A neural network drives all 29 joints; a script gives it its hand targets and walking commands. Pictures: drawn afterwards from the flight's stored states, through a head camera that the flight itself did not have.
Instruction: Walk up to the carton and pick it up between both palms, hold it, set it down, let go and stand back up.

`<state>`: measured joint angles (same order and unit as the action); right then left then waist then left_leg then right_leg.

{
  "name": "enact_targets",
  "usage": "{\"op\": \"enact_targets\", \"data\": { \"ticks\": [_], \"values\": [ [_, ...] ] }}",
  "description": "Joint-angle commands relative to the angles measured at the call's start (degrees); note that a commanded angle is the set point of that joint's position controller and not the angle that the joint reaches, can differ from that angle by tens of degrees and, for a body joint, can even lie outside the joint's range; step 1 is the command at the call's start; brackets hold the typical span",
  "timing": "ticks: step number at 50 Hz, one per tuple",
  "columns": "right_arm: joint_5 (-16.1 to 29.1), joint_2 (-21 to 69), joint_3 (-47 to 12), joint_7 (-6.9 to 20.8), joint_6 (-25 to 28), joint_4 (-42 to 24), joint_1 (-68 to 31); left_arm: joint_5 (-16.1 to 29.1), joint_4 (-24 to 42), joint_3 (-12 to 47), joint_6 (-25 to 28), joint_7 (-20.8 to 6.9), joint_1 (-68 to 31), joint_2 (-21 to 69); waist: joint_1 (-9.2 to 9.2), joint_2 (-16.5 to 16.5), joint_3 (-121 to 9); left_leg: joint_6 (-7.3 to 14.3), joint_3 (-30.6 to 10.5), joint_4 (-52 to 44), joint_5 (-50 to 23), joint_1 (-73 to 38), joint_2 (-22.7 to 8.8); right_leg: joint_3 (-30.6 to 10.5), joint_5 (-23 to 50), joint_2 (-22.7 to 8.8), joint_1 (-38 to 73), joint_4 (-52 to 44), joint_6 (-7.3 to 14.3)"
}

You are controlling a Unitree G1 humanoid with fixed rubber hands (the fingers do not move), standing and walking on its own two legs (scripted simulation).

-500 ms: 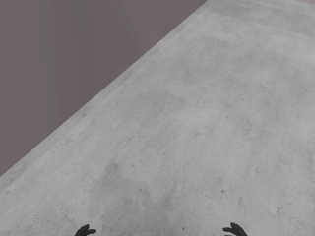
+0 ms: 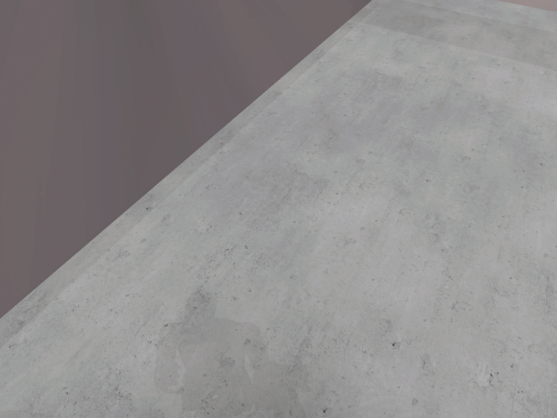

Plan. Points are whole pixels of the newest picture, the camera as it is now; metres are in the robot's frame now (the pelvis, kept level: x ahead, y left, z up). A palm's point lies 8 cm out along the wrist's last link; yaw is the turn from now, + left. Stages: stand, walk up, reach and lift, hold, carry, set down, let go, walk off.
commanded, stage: stand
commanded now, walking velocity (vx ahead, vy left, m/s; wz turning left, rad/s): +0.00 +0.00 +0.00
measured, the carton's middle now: out of the picture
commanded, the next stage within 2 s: walk up in 0.54 s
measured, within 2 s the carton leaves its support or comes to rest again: neither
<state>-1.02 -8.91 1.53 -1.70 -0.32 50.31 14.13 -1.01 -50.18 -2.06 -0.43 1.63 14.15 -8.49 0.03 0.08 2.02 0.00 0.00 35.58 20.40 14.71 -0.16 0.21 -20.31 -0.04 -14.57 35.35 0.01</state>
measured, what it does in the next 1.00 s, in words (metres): steps on the spot, turning right: right foot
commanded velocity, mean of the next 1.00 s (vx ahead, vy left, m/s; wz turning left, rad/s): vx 0.00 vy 0.00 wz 0.00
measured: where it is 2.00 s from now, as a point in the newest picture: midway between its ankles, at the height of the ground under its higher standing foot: outside the picture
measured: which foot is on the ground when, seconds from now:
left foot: down 0.00-1.00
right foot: down 0.00-0.76, up 0.78-0.98, down 1.00-1.00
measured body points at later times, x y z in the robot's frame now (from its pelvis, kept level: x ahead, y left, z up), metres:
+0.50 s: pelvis +0.00 +0.00 +0.01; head +0.01 +0.00 +0.46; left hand +0.01 +0.21 -0.15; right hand +0.00 -0.21 -0.15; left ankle -0.02 +0.12 -0.73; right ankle -0.02 -0.12 -0.73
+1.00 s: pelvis -0.03 -0.04 -0.02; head -0.01 -0.08 +0.43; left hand +0.13 +0.23 -0.13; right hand +0.00 -0.34 -0.17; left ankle -0.01 +0.12 -0.73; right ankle +0.00 -0.20 -0.73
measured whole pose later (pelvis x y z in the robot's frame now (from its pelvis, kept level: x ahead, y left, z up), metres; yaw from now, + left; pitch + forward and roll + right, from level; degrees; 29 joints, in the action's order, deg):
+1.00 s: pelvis -0.03 -0.04 -0.02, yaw -20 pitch -5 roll +4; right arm -5.0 -15.7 5.9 -4.5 1.3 53.1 7.0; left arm -2.2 -52.6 -5.0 -4.0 -4.6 10.7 -18.1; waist 2.6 1.1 8.1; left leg -2.9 17.9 41.4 25.3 8.3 -9.6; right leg 1.9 -20.8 -9.8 -24.2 47.6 -1.4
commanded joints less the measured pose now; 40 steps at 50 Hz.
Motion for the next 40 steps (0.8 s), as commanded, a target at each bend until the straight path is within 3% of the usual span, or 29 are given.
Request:
{"op": "enact_targets", "data": {
  "ticks": [1, 5, 7, 12, 13, 21, 23, 30, 36, 37, 38, 39, 40],
  "values": [
    [-0.1, -6.0, 1.6, -0.3, 1.0, -1.6, 2.0, -0.1, 1.7, -1.4, 1.0, 0.3, 1.5, -6.2, -0.21, 1.1, -2.3, 2.4, -3.2, -7.6, -17.8, -1.8, -3.3, -3.9, 17.7, -3.2, 2.2, -7.2, 2.6],
    [0.0, -5.8, 1.8, -0.6, 1.1, 1.0, 2.2, 0.1, -1.2, -1.5, 0.9, 0.6, 2.5, -6.0, 0.27, 0.8, -0.8, 2.3, -3.5, -8.7, -19.7, -2.2, -3.8, -3.7, 19.6, -3.4, 3.9, -8.0, 2.3],
    [0.1, -5.5, 1.8, -0.7, 1.0, 2.7, 3.4, 0.0, -2.6, -1.5, 0.9, 0.8, 1.8, -6.2, -0.52, -1.1, -0.2, 2.2, -3.3, -9.0, -18.8, -3.0, -3.6, -4.0, 20.9, -3.8, 4.1, -9.1, 2.5],
    [0.0, -4.9, 1.6, -0.9, 0.9, 6.0, 3.6, 0.2, -6.2, -1.2, 0.9, 0.9, 2.8, -5.0, -0.06, 0.7, 1.2, 2.1, -3.3, -10.9, -20.1, -3.5, -3.9, -3.9, 19.9, -3.8, 5.6, -9.8, 2.4],
    [0.0, -4.3, 1.3, -0.8, 0.9, 6.5, 3.3, 0.3, -7.0, -1.3, 0.8, 0.9, 3.5, -5.8, 0.25, -0.4, 0.6, 2.1, -3.0, -11.0, -20.0, -4.8, -3.9, -4.0, 19.6, -3.8, 5.3, -10.4, 2.5],
    [0.2, -3.6, 0.8, -1.2, 0.5, 10.8, 4.2, 0.4, -11.4, -0.1, 0.8, 1.2, 4.1, -3.2, 0.13, 0.2, 3.8, 1.7, -3.0, -12.8, -17.2, -5.2, -4.0, -3.9, 16.9, -4.0, 4.4, -12.5, 2.0],
    [0.2, -3.5, 0.6, -1.1, 0.6, 11.8, 5.1, 0.4, -12.1, -0.2, 0.6, 1.1, 3.6, -3.6, -0.12, -1.4, 4.1, 1.6, -3.2, -13.3, -16.8, -4.9, -4.1, -3.6, 16.2, -3.9, 5.2, -12.7, 1.8],
    [0.3, -1.9, 0.1, -1.1, 0.7, 13.9, 5.3, 0.5, -14.3, 0.3, 0.6, 1.2, 3.9, -2.8, -0.05, 1.2, 5.5, 1.2, -2.9, -14.4, -14.8, -4.6, -4.0, -3.7, 14.4, -4.0, 4.5, -13.7, 1.4],
    [0.3, -2.0, 0.0, -1.3, 0.7, 15.2, 6.3, 0.5, -15.7, 0.7, 0.6, 1.2, 5.2, -1.5, 0.03, 0.6, 5.7, 1.2, -3.3, -14.7, -13.7, -3.9, -4.2, -3.4, 14.0, -4.1, 4.7, -13.9, 1.1],
    [-1.3, -11.7, 4.3, -2.3, 1.4, 8.5, 0.4, 0.9, -7.5, -2.4, 0.3, -0.6, -3.6, -15.3, -1.17, 0.4, 5.2, 6.5, -4.1, -8.8, -15.9, -16.8, -6.9, -8.4, 20.3, -2.6, -15.4, -3.2, 1.2],
    [-1.7, -14.5, 5.9, -2.9, 1.7, 8.0, 4.6, -0.1, -4.7, -2.3, 0.1, -1.2, -8.5, -14.0, -4.27, 6.7, 0.8, 11.7, -11.5, -12.9, -19.0, -22.3, -16.1, -3.6, 11.5, -0.9, -22.0, 7.3, -1.0],
    [-1.8, -15.2, 6.5, -3.4, 2.0, 7.8, 6.4, -1.5, -2.3, -2.2, -0.7, -1.6, -11.0, -10.9, -4.86, 11.2, 0.4, 17.8, -17.4, -18.8, -23.6, -18.4, -29.4, -2.0, -9.8, -3.2, -24.7, 23.1, -3.3],
    [-1.6, -13.6, 6.6, -4.3, 2.3, 7.4, 4.7, -2.8, -1.5, -2.6, -1.9, -1.7, -9.8, -10.2, -3.22, 7.4, 2.4, 19.3, -15.8, -21.4, -21.3, -13.4, -32.9, -4.7, -10.9, -8.9, -24.4, 31.2, -4.8]
  ]
}}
